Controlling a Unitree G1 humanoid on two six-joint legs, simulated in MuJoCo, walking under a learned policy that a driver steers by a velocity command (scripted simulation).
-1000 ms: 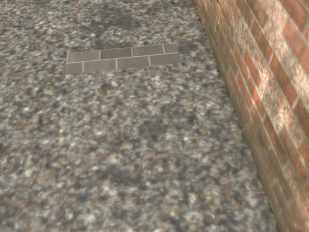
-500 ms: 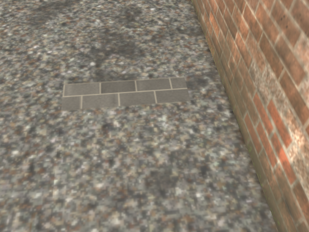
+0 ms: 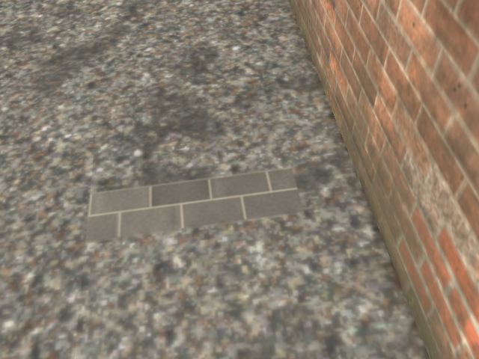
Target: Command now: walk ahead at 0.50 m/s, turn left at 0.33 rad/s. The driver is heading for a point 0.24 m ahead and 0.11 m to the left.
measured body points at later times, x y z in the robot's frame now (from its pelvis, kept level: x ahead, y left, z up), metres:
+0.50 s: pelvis +0.18 +0.06 -0.01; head +0.21 +0.08 +0.44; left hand +0.22 +0.34 -0.16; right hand +0.36 -0.17 -0.12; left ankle +0.27 +0.18 -0.73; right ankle +0.11 -0.09 -0.68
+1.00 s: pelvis +0.23 +0.06 +0.00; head +0.24 +0.06 +0.45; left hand +0.24 +0.31 -0.15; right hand +0.34 -0.19 -0.14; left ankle +0.27 +0.18 -0.73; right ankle +0.22 -0.07 -0.73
